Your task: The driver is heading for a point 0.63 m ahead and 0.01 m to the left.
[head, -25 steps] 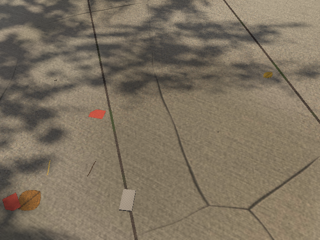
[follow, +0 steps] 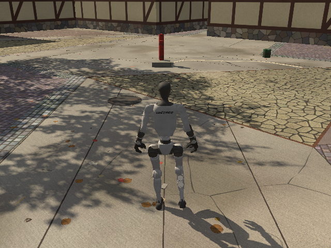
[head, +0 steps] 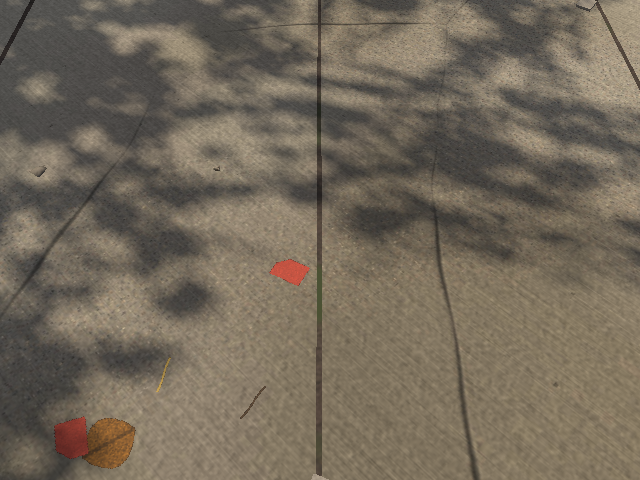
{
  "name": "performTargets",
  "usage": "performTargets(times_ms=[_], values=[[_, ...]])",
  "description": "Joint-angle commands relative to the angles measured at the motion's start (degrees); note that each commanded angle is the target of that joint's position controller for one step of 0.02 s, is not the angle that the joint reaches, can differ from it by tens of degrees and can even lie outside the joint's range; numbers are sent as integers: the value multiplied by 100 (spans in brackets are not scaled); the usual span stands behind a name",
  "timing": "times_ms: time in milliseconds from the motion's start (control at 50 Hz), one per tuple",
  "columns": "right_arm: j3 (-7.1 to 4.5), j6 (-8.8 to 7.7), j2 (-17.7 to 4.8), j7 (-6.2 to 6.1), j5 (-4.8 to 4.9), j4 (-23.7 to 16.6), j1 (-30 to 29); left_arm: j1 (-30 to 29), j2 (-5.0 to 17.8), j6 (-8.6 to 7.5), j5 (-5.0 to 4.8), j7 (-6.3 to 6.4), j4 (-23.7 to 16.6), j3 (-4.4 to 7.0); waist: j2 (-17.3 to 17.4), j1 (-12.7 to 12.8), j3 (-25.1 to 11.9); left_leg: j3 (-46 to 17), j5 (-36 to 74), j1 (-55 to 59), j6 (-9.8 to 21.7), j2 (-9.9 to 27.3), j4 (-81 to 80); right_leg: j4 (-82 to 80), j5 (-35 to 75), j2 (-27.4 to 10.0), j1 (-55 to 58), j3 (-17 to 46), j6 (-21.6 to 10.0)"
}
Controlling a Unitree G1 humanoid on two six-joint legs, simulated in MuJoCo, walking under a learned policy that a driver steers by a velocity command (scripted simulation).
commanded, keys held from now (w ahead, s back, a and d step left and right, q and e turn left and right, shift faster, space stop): w+q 0.22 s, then w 0.48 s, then no key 0.30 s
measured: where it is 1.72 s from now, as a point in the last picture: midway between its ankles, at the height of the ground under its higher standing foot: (300, 421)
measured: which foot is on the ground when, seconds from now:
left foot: down 0.00-0.34, up 0.36-0.78, down 0.80-1.00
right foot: up 0.00-0.30, down 0.32-0.82, up 0.84-1.00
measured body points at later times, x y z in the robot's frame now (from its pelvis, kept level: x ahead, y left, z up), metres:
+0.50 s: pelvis +0.29 -0.04 +0.00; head +0.31 -0.05 +0.45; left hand +0.32 +0.24 -0.10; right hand +0.45 -0.29 -0.11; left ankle +0.23 +0.08 -0.66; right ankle +0.33 -0.14 -0.74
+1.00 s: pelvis +0.49 +0.07 +0.00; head +0.53 +0.09 +0.45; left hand +0.51 +0.36 -0.13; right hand +0.70 -0.15 -0.10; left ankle +0.54 +0.17 -0.74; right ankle +0.51 -0.09 -0.68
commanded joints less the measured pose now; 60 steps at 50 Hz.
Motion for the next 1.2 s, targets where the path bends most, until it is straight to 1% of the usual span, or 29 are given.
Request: performTargets(times_ms=[20,120,200,260,300,320,340,360,380,420,440,480,580,720,760,780,800,820,840,860,880,900,920,980,1040,1100,1140,1180,1200], values=[[-189,-94,-717,-88,-28,-460,-91,148,600,5,84,29,-424,197,396,178,-517,-1847,1304,774,1195,1472,-1367,-476,369,-261,-786,136,177],[-261,-60,-924,-231,52,-310,265,-849,292,30,83,27,-692,79,472,-152,-284,-1258,1028,242,818,995,-1323,-2540,2121,68,-453,16,390],[-274,16,-938,-271,107,-157,665,-1441,410,-54,-41,-75,-856,104,571,-383,-261,-1711,396,543,679,1139,-1025,-3473,2524,319,-108,138,335],[-260,53,-856,-295,70,-110,726,-1266,600,-127,-49,-146,-813,181,733,-255,-314,-2139,393,1136,558,1411,-523,-3747,2043,278,57,226,108],[-210,69,-693,-277,32,-108,684,-603,707,-177,3,-127,-622,270,786,96,-533,-2066,1062,1180,383,1223,83,-4073,1858,334,996,2,-185],[-104,48,-432,-245,-15,-162,687,56,912,-205,94,-95,-539,340,535,407,-1146,-1754,1015,844,200,933,1191,-3930,1800,-197,2179,448,-511],[6,-8,-115,-245,35,-215,1389,793,1425,-178,177,-76,-414,473,-723,358,-2034,-1050,-416,-784,-234,173,3110,-3976,1294,-1391,4258,2421,-1371],[24,-59,-258,-249,132,-189,1624,1198,1327,-103,0,-146,-137,500,-1773,392,-2127,-845,-2438,-2109,-411,39,4311,-4752,-340,-1997,4727,4352,-1833],[-93,-71,-765,-247,164,-200,1065,938,865,-90,-89,-143,-218,367,-935,540,-1280,-1049,-2096,-2587,-399,345,4734,-4968,-1159,-1797,4125,3999,-1593],[-99,-79,-753,-235,28,-426,143,370,577,-12,12,-126,-263,241,-247,436,-317,-672,-1331,-2521,-394,723,4430,-5148,-166,-1304,2773,2578,-1332],[-111,-91,-668,-212,-16,-449,84,220,468,-10,47,-118,-244,193,-316,279,-182,-623,-1070,-2302,-394,924,4071,-5265,368,-1113,2379,2181,-1280],[-72,-84,-443,-174,10,-396,241,170,393,-27,34,-119,-186,160,-531,124,-228,-444,-888,-1883,-436,1052,3622,-5464,1062,-863,2029,1650,-1252],[71,-123,-136,-129,-41,-585,-464,383,775,2,-64,-74,35,253,-354,277,-162,-151,192,-1774,-596,1126,1931,-5751,2058,-780,1913,809,-1326],[64,-206,-225,16,40,-862,-1461,942,923,171,-152,-47,429,264,-364,529,66,0,892,-1257,-478,829,441,-5431,2541,-929,2380,498,-1066],[-4,-245,-363,45,-23,-814,-1210,891,991,262,-131,-4,489,279,-427,295,-149,70,764,-736,-312,665,122,-4831,3655,-893,2661,402,-853],[-80,-261,-492,28,-85,-640,-675,783,990,287,-139,22,468,268,-393,-14,-493,206,1082,80,-180,504,-114,-4220,4450,-692,2594,236,-693],[-174,-269,-746,-13,-152,-465,-61,790,863,274,-98,37,426,213,-267,-288,-965,100,1986,1173,-3,699,-173,-3367,4372,-390,2214,39,-462],[-253,-238,-1221,-81,-288,-382,709,886,491,222,121,42,221,62,668,-437,-1895,-1216,4208,3043,486,2013,381,-1605,2177,55,890,-182,-135],[-237,-145,-1262,-63,-225,-316,774,1836,89,182,61,-5,412,-90,1840,-165,-2747,-2829,4742,4191,1473,3155,274,19,-1845,661,-450,44,148],[-168,-59,-880,-43,-107,-309,764,1595,730,195,-70,-16,557,75,1076,-378,-2595,-2717,3932,3664,1326,2825,-3,470,-1827,439,-640,491,164],[-97,-46,-714,-45,-58,-322,318,1024,832,226,-161,-8,402,118,855,-290,-1714,-2018,3714,2986,1095,2542,-155,467,-1522,221,-1001,289,168],[-29,-50,-529,-42,-67,-321,-83,743,722,283,-111,41,379,105,487,-136,-1300,-1625,3638,2281,940,2266,-337,170,-1140,8,-920,169,222],[20,-55,-381,-28,-88,-324,-404,657,660,375,-38,87,372,119,425,48,-1019,-1322,3486,1587,846,2094,-537,-215,-853,-143,-601,169,273],[21,-112,-352,-13,-242,-200,-877,931,306,576,0,164,480,60,772,435,-943,-653,3502,299,833,1777,-926,-1214,-266,-141,713,23,404],[-3,-85,-459,-74,-215,2,-878,622,268,633,52,199,455,31,775,334,-1036,-495,2841,186,804,1719,-1022,-2231,449,-89,1182,-27,365],[19,1,-482,-111,-175,210,-811,296,380,707,47,192,427,71,698,239,-838,-645,948,31,684,1706,-1153,-2879,885,-50,1501,-33,244],[89,40,-345,-111,-124,319,-828,172,358,703,117,183,422,72,562,313,-577,-656,-493,-205,387,1472,-1096,-3684,1305,15,1913,-91,86],[163,35,-167,-104,-205,509,-386,-4,693,673,157,219,294,110,26,102,-368,-486,-1325,-362,-117,1002,-747,-4191,2241,-489,2172,418,-137],[140,50,-174,-121,-183,577,-19,-217,977,678,65,225,370,193,-671,-224,-285,-149,-1258,-212,-288,655,-727,-4102,1419,-454,1775,377,-302]])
